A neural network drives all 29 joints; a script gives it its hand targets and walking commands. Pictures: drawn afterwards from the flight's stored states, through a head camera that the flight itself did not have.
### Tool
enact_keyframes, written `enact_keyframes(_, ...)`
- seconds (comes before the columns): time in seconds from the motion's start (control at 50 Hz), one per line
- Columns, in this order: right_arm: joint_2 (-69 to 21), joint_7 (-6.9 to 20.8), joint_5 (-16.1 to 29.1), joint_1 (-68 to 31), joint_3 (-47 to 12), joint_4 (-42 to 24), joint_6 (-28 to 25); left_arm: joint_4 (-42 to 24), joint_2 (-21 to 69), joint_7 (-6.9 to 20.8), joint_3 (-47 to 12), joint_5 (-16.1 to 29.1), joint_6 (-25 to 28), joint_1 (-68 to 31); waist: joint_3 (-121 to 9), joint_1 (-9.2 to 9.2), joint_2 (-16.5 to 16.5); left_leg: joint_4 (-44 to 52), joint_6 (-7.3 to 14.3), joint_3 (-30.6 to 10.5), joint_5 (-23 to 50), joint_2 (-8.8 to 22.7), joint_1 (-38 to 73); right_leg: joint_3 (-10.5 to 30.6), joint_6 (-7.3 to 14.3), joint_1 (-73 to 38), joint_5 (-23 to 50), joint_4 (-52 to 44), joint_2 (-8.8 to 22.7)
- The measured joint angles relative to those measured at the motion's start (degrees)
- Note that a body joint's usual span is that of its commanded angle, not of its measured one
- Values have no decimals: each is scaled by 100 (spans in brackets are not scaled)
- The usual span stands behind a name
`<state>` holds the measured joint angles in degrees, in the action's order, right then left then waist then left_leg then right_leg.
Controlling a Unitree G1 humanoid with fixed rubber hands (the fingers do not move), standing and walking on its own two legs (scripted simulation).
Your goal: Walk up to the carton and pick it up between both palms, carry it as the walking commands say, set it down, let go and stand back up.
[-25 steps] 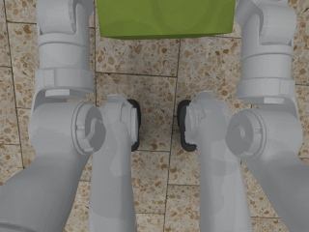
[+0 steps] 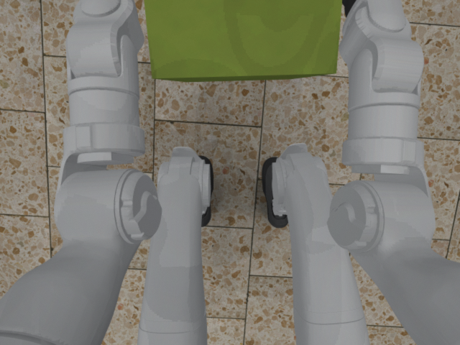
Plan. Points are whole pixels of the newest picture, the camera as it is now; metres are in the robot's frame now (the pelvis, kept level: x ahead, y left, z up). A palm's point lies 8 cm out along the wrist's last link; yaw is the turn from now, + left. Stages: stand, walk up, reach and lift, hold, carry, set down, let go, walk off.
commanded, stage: reach and lift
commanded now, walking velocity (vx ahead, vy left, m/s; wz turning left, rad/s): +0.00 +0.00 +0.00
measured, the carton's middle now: (239, 0) +0.55 +0.00 -0.16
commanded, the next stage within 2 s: none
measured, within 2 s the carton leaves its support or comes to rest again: neither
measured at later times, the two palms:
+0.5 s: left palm out of the picture +0.52 +0.14 -0.01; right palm out of the picture +0.50 -0.15 -0.01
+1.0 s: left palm out of the picture +0.50 +0.14 +0.10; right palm out of the picture +0.48 -0.15 +0.11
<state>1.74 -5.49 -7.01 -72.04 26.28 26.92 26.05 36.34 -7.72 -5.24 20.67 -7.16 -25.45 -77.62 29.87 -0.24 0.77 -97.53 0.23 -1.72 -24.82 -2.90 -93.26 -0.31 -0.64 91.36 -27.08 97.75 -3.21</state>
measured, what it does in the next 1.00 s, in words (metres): rises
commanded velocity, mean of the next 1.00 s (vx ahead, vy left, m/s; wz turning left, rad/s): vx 0.00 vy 0.00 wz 0.00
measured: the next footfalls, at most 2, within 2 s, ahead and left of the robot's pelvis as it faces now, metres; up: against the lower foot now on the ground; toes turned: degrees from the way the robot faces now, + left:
none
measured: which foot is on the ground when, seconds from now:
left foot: down 0.00-1.00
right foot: down 0.00-1.00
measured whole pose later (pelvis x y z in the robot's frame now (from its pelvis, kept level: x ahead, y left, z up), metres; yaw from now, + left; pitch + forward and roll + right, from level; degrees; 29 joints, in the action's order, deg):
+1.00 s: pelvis +0.05 +0.00 +0.12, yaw +0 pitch +24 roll -1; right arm -6.7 -2.2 -15.5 -48.6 29.2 34.5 23.8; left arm 42.2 2.2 -3.4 26.3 -14.8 -22.6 -51.9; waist -1.6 -2.0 0.9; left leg -70.8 0.4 -2.3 -20.9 -2.9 -73.8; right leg 1.2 -0.2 72.3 -22.8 71.1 -3.0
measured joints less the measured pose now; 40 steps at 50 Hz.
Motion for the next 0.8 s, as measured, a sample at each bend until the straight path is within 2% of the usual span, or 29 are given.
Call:
enact_keyframes(0.06,-12,40,-117,40,25,88,-2,120,62,22,104,-105,34,29,-29,4,5,140,13,2,23,-7,156,13,-11,-161,23,-146,6)
enact_keyframes(0.24,-3,115,-41,282,-42,-117,-44,-201,161,-78,-84,8,66,352,-2,-47,76,499,19,-50,75,-38,643,-6,-19,-684,70,-542,32)
enact_keyframes(0.34,-55,171,-80,427,11,-60,-91,-239,279,-95,18,-27,18,472,19,-58,33,737,31,-10,100,-13,968,53,-22,-976,115,-760,10)
enact_keyframes(0.48,-124,162,-27,804,-61,-164,-87,-244,442,-82,36,-55,152,870,-134,-32,-34,1105,24,40,163,9,1354,129,-6,-1307,185,-1072,-8)
enact_keyframes(0.56,-149,116,-92,802,-221,-195,-60,-418,321,-77,-93,66,84,1006,-2,-93,-35,1260,1,3,195,-5,1675,105,17,-1634,206,-1225,5)
enact_keyframes(0.66,-138,76,-65,821,-256,-200,-79,-354,338,-34,-50,23,151,997,-2,-12,-56,1484,-11,7,237,24,1970,128,35,-1905,269,-1440,-23)
enact_keyframes(0.8,-393,115,-225,1430,-162,48,-136,-124,529,-7,16,-72,139,1588,-923,-37,59,1935,-13,-57,361,-13,1952,98,43,-1915,376,-1908,18)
